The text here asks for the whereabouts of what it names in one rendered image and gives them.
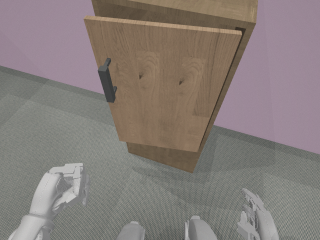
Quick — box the robot right shin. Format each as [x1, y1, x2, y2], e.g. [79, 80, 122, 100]
[190, 215, 200, 220]

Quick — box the left robot hand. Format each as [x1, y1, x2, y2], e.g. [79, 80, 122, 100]
[29, 163, 91, 221]

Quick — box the robot right thigh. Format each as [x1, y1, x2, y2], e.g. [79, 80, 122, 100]
[183, 219, 218, 240]

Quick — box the left robot forearm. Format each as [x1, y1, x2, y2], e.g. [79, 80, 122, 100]
[7, 214, 55, 240]

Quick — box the cupboard door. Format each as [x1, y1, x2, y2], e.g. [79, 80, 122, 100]
[83, 15, 242, 152]

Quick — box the right robot hand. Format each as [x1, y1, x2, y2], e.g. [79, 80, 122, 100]
[237, 188, 280, 240]

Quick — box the handle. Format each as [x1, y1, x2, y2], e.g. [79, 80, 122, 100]
[97, 58, 117, 103]

